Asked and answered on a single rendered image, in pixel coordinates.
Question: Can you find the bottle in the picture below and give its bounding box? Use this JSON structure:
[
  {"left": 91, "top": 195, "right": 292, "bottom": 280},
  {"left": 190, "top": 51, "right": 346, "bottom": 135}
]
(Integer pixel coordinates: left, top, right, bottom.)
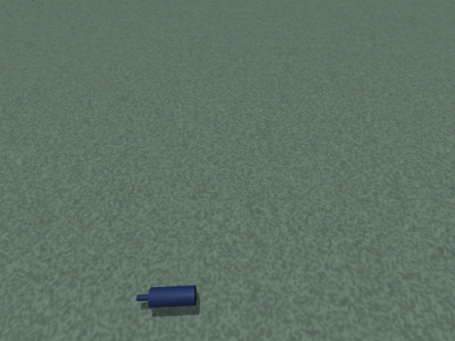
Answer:
[{"left": 136, "top": 286, "right": 197, "bottom": 308}]

